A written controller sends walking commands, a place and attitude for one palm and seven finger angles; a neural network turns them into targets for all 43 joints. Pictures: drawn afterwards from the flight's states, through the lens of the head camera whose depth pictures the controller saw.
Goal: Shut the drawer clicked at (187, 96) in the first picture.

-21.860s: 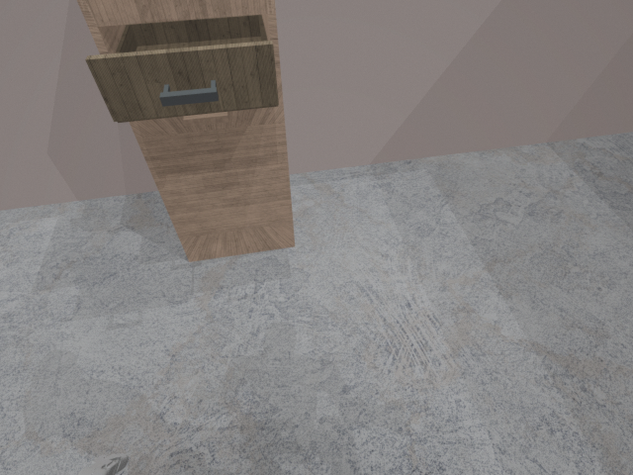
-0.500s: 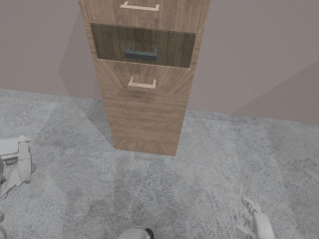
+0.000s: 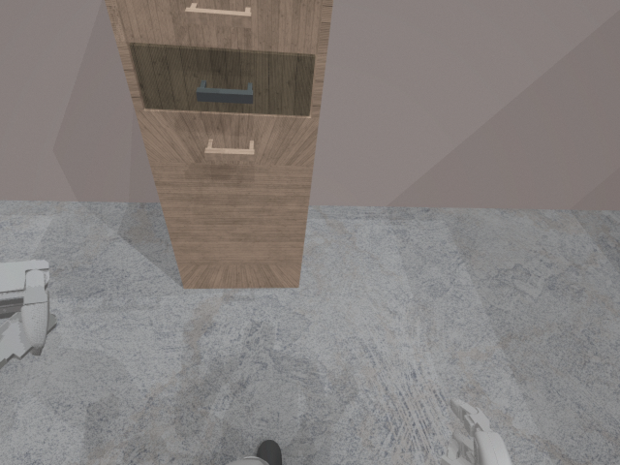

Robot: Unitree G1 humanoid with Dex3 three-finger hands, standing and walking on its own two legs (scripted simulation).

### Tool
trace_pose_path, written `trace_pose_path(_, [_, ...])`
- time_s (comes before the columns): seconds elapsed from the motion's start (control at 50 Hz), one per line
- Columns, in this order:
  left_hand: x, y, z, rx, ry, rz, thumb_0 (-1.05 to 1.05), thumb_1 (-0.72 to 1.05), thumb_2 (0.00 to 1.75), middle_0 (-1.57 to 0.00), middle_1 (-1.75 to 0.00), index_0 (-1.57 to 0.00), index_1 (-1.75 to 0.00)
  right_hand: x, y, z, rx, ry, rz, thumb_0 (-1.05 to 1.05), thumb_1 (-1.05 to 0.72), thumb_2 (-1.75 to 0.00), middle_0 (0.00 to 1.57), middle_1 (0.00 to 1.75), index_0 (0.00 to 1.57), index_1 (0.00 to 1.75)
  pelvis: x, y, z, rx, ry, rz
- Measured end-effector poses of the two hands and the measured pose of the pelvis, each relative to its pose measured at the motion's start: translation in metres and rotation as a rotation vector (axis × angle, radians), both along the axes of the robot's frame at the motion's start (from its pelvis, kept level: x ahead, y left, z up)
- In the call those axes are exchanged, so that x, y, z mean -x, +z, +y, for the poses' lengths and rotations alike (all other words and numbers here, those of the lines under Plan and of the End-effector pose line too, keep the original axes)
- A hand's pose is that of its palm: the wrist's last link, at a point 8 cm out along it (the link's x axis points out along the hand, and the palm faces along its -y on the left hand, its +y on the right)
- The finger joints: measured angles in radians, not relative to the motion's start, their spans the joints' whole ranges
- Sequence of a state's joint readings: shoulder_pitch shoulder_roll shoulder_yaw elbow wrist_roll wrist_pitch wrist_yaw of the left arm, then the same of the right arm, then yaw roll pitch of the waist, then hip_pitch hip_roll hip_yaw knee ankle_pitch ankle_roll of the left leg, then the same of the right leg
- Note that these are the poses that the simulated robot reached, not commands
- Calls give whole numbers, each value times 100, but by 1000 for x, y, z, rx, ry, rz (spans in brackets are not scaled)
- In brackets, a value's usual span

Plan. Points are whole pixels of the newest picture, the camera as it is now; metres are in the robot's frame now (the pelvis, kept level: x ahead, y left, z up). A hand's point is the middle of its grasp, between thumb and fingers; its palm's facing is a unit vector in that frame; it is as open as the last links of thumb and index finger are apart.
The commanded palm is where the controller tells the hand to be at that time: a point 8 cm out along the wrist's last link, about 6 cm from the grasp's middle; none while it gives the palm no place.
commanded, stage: stop stepping back and stand still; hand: left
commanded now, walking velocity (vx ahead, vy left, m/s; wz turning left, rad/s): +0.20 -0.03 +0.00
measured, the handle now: (226, 90) +0.84 +0.20 +0.06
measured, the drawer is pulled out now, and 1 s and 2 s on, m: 0.00 0.00 0.00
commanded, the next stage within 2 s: let the arm hang, fingers relaxed in 1.40 s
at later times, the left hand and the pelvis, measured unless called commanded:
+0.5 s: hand out of the picture +0.06 +0.24 +0.19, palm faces +0.34 -0.78 -0.52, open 3.2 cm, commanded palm +0.02 +0.29 +0.19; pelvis -0.11 +0.01 +0.00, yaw +0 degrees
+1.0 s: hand out of the picture +0.08 +0.25 +0.18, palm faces +0.40 -0.76 -0.51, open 3.2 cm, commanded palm +0.02 +0.29 +0.19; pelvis -0.10 +0.01 +0.00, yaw +2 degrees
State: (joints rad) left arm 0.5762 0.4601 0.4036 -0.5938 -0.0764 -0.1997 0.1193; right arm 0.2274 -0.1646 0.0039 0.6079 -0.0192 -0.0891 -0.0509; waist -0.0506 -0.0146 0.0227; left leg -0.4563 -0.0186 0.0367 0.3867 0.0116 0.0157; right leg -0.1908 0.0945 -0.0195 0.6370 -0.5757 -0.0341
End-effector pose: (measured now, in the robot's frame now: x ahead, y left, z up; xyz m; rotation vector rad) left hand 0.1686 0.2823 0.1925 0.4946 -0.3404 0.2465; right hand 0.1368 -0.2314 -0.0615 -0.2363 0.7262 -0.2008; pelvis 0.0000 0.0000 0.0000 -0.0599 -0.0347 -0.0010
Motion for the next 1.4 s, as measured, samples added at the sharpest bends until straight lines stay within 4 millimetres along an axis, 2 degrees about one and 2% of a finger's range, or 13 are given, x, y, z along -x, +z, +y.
trace_pose_path(0.14, [76, 13, 9, -22, 63, 16, 1, 88, 90, -141, -160, -141, -160, 61, 3, -4, 26, -18, 91, 2, -90, -90, 20, 30, 20, 30, 34, 12, 11, -46, -46, 14])
trace_pose_path(0.24, [78, 0, 31, 68, 128, -83, 1, 88, 90, -141, -160, -141, -160, 81, -4, 1, 77, -26, 37, 2, -90, -90, 20, 30, 20, 30, 62, 0, 29, -25, -31, 5])
trace_pose_path(0.32, [77, -1, 25, 60, 81, -52, 1, 89, 90, -141, -160, -141, -160, 97, 0, 19, -6, -39, -3, 2, -90, -90, 20, 30, 20, 30, 86, 4, 26, -44, -23, -20])
trace_pose_path(0.4, [102, 12, 3, -9, 2, 4, 2, 89, 90, -141, -160, -141, -160, 111, 6, 32, -78, -23, -13, 2, -90, -90, 20, 30, 20, 30, 96, 14, 18, -31, -25, -1])
trace_pose_path(0.46, [128, 20, -6, -110, 7, 9, 1, 88, 90, -141, -160, -141, -160, 113, -5, 32, -94, 13, 2, 1, -90, -90, 20, 30, 20, 30, 103, 6, 10, -54, 4, 28])
trace_pose_path(0.52, [147, 20, -1, -117, 58, -2, 1, 88, 90, -141, -160, -141, -160, 114, -22, 25, -70, 58, 64, 1, -90, -90, 20, 30, 20, 30, 116, 0, 10, -49, 3, 17])
trace_pose_path(0.6, [158, 13, 18, -33, 183, 6, 1, 88, 90, -141, -160, -141, -160, 117, -20, 16, -37, 47, 98, 2, -90, -90, 20, 30, 20, 30, 117, 8, 14, -68, 16, 21])
trace_pose_path(0.72, [151, -2, 27, 39, 194, -24, 1, 88, 90, -141, -160, -141, -160, 104, -8, 11, 47, 45, 6, 2, -90, -90, 20, 30, 20, 30, 114, 1, 26, -67, 41, 13])
trace_pose_path(0.82, [137, 9, 21, -34, 146, -29, 1, 88, 90, -141, -160, -141, -160, 95, -4, 24, -22, 51, -32, 2, -90, -90, 20, 30, 20, 30, 115, 4, 20, -81, 48, 6])
trace_pose_path(0.92, [134, 14, 6, -119, 137, 36, 1, 88, 90, -141, -160, -141, -160, 87, -19, 32, -104, 84, -10, 1, -90, -90, 20, 30, 20, 30, 105, 0, 9, -73, 41, 25])
trace_pose_path(1.02, [125, 6, 2, -57, 172, 103, 1, 88, 90, -141, -160, -141, -160, 83, -30, 27, -115, 87, 92, 1, -90, -90, 20, 30, 20, 30, 94, 6, 8, -68, 38, 28])
trace_pose_path(1.18, [105, 1, 12, -40, 159, 105, 1, 88, 90, -141, -160, -141, -160, 60, -17, 16, -44, 58, 79, 2, -90, -90, 20, 30, 20, 30, 75, 9, 14, -65, 35, 16])
trace_pose_path(1.4, [86, -1, 12, -27, 119, 144, 1, 88, 90, -141, -160, -141, -160, 25, 4, 24, -53, 68, -17, 1, -90, -90, 20, 30, 20, 30, 66, 14, 17, -54, 21, 44])
